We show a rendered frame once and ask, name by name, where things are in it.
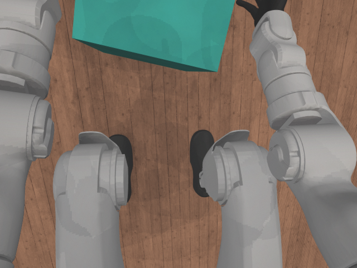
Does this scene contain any robot left upper arm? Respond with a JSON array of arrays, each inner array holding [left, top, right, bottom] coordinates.
[[0, 90, 54, 268]]

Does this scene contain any robot right shin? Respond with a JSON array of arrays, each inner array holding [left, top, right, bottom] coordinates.
[[199, 130, 277, 197]]

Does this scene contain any left robot forearm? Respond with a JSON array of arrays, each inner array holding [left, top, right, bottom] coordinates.
[[0, 0, 62, 100]]

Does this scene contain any right robot hand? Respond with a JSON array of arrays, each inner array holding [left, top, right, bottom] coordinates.
[[236, 0, 287, 27]]

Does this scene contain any robot right foot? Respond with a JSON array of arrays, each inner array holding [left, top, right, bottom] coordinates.
[[190, 130, 214, 197]]

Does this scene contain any right robot forearm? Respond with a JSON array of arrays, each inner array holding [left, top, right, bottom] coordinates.
[[249, 10, 357, 166]]

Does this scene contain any robot right upper arm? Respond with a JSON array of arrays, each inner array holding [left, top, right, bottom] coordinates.
[[267, 123, 357, 268]]

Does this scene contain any carton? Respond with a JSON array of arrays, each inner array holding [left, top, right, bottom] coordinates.
[[72, 0, 235, 72]]

